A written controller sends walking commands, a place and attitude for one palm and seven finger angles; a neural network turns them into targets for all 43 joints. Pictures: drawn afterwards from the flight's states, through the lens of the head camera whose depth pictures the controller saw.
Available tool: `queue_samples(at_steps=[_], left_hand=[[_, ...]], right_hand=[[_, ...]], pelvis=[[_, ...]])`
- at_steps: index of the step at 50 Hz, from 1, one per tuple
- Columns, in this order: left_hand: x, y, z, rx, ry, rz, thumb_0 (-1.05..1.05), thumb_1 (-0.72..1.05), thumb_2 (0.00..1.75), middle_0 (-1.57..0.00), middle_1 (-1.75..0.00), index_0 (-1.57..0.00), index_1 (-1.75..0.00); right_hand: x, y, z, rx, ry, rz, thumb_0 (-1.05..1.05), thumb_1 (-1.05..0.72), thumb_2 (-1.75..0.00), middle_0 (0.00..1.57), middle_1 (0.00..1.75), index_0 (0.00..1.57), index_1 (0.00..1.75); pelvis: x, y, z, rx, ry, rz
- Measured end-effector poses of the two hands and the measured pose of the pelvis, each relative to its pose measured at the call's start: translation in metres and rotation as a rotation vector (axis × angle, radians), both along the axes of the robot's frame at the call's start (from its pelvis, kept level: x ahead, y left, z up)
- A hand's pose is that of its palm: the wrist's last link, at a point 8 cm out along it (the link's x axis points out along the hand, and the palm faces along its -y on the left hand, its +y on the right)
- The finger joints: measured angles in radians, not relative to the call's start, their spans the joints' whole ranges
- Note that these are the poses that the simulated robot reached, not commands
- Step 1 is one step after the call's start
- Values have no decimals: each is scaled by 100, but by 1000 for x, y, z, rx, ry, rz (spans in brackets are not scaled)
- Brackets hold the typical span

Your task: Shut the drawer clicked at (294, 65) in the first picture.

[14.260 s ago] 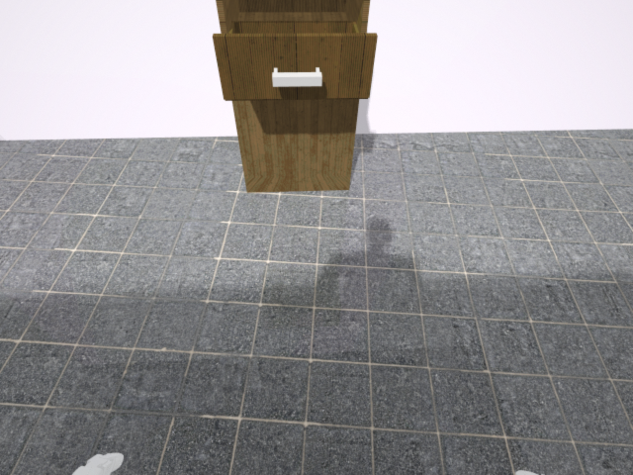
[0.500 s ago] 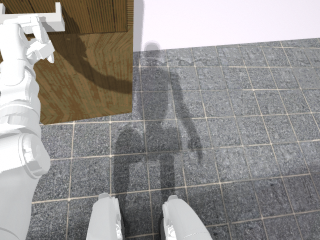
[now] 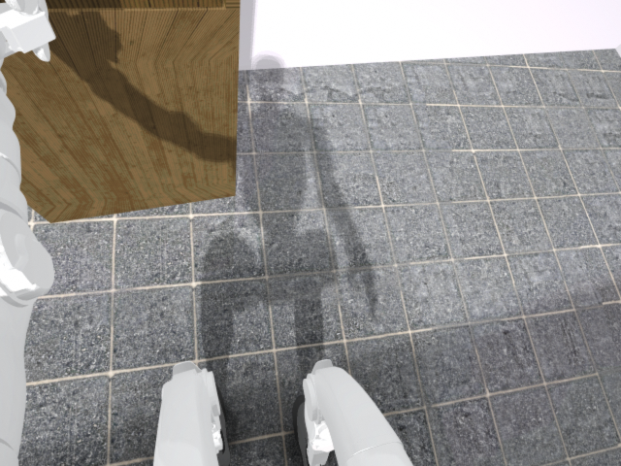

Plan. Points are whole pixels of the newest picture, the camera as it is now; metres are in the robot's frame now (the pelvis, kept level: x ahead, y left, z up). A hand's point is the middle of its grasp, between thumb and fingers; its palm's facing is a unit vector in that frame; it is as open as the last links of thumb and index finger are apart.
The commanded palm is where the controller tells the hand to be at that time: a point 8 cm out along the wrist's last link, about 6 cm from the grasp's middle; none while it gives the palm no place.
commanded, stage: push the drawer shut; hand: left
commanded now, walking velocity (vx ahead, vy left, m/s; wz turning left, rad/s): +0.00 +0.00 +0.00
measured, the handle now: out of the picture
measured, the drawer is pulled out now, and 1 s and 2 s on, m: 0.00 0.00 0.00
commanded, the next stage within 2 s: pull the fist back off the drawer in 0.08 s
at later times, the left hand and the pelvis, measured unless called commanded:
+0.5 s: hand (33, 14) +0.59 +0.22 +0.09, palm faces +0.11 -0.99 -0.03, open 3.4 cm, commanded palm +0.60 +0.21 +0.09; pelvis -0.02 +0.01 -0.01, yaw -1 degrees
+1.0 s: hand (39, 18) +0.58 +0.21 +0.10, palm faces +0.15 -0.99 -0.02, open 3.3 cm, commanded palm +0.55 +0.23 +0.10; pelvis +0.01 +0.01 +0.02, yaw +0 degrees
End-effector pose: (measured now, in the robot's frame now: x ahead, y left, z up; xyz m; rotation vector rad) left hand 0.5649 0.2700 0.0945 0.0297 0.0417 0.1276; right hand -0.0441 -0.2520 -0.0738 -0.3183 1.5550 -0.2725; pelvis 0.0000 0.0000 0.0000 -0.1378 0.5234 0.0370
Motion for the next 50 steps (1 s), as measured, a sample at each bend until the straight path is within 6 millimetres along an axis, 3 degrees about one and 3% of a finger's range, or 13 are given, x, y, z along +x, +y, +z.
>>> queue_samples(at_steps=[16, 31, 39, 50], left_hand=[[1, 0, 1, 4, 6, -18, 8, 65, 92, -140, -160, -140, -160], [-1, -1, -1, -20, 3, -5, 6, 67, 89, -140, -160, -140, -160], [-6, -6, -2, -22, -6, 14, 4, 77, 88, -140, -160, -140, -160], [-9, -7, 3, -11, -2, 24, 2, 89, 90, -140, -160, -140, -160]], right_hand=[[-16, 7, -1, -39, -46, 19, 0, -90, -90, 20, 30, 21, 30], [-24, 21, 0, 1, -18, 3, 0, -90, -90, 20, 30, 21, 30], [-10, 19, 4, 29, -29, -10, 1, -90, -90, 20, 30, 21, 30], [32, 5, 7, 47, -59, 17, 1, -90, -90, 20, 30, 21, 30]], pelvis=[[-18, 7, -8, -15, 11, -5], [-18, 13, -5, -15, 8, -7], [-7, 12, 5, 0, -5, -14], [15, 6, 18, 20, -25, -8]])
